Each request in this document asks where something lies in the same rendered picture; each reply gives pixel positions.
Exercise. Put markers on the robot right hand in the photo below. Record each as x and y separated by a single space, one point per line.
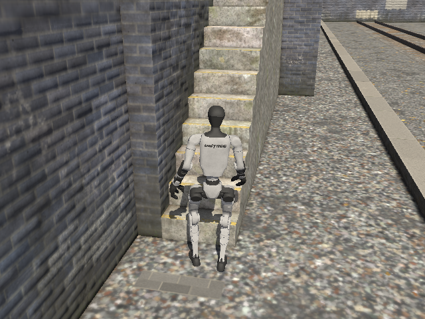
243 181

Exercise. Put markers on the robot left hand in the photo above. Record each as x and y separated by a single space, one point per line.
173 190

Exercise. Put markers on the robot left foot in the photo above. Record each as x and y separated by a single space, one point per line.
195 260

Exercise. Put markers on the right robot forearm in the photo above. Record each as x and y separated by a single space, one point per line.
241 173

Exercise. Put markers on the left robot forearm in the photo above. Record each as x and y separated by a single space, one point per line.
179 175

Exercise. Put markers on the robot right upper arm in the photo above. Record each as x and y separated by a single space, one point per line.
237 150

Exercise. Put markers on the robot foot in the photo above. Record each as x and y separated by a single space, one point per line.
195 260
221 265

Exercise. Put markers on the robot left upper arm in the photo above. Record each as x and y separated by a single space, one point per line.
190 151

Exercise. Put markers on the robot right foot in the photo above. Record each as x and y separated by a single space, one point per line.
221 265

